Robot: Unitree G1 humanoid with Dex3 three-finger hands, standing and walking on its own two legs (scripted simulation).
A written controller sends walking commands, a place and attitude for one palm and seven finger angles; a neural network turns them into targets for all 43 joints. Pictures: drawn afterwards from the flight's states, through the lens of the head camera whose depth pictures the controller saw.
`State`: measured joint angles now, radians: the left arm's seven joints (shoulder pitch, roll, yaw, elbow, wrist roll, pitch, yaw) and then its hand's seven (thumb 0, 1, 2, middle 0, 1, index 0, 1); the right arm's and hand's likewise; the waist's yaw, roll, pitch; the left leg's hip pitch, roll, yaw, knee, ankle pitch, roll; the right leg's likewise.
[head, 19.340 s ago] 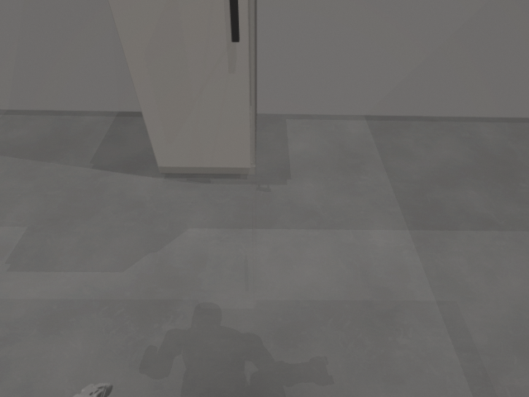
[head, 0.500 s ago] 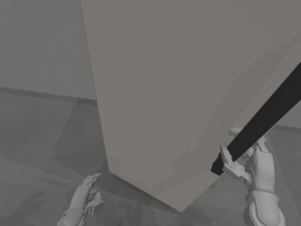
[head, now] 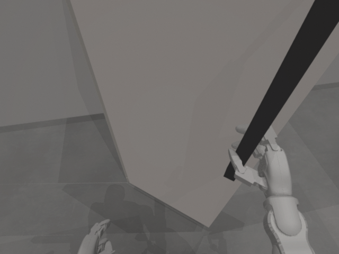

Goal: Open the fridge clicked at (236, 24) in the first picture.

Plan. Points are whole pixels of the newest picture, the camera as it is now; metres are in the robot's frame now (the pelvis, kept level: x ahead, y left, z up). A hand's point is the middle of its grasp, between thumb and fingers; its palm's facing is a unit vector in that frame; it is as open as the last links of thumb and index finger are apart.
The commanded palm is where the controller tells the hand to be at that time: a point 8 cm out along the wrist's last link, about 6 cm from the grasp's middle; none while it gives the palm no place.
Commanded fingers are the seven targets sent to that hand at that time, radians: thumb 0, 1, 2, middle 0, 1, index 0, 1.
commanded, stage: walk backward, drawing the door open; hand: right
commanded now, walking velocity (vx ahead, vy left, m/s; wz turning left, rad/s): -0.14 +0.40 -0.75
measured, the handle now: (268, 106) +0.34 -0.12 +0.23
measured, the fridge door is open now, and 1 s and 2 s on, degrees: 40 71 75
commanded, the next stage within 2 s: stop walking and hold the door back in 0.92 s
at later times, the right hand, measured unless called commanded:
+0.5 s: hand (190, 213) +0.18 -0.01 +0.11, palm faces +0.35 +0.91 -0.20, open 7.6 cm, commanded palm +0.14 -0.04 +0.12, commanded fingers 0.00 -0.90 -0.90 0.45 1.40 0.45 1.40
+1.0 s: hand (121, 237) +0.14 +0.10 +0.11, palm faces +0.80 +0.55 -0.22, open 7.2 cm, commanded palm +0.08 +0.09 +0.12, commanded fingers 0.00 -0.90 -0.90 0.45 1.40 0.45 1.40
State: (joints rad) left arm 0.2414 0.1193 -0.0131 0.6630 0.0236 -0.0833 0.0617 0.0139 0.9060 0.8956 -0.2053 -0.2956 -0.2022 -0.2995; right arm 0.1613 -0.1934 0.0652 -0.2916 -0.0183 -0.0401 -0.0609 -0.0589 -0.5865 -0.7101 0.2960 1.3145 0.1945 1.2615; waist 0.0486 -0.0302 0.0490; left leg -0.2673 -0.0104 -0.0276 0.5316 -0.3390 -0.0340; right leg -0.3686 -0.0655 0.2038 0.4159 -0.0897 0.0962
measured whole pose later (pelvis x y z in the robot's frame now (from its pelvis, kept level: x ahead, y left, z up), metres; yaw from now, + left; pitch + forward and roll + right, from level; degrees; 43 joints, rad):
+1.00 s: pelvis +0.06 +0.42 -0.01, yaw -50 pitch +0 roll +2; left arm 0.19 0.16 0.01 0.60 0.00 -0.11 0.05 0.01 0.91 0.90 -0.20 -0.30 -0.20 -0.30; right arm 0.11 -0.22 -0.07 -0.33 0.03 -0.04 -0.05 -0.05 -0.60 -0.81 0.37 1.31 0.18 1.29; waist -0.01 -0.05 0.16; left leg -0.35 0.02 0.02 0.66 -0.32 -0.06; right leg -0.37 -0.18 0.13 0.55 -0.20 0.10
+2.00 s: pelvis +0.08 +0.61 +0.00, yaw -56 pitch +0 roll +2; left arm 0.47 0.22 -0.04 0.84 -0.04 -0.05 0.10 0.01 0.91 0.90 -0.21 -0.30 -0.20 -0.30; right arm -0.85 -0.44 -0.23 1.14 0.00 -0.19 0.01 0.00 -0.61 -0.78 0.41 1.36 0.41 1.40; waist 0.04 -0.02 0.07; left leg -0.37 0.03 0.06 0.67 -0.33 -0.03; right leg -0.22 -0.09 -0.07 0.55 -0.32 0.01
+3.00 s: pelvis +0.08 +0.60 -0.02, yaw -55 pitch +9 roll +1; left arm 0.41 0.27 0.00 0.70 -0.01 -0.10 0.03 0.01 0.91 0.90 -0.21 -0.30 -0.20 -0.30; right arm -0.74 -0.48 -0.38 0.97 0.00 -0.18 0.03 -0.01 0.54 -0.20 0.30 1.19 0.32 1.21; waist 0.09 0.01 -0.06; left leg -0.53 0.04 -0.01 0.70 -0.32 -0.05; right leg -0.60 -0.06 -0.05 0.74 -0.30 -0.01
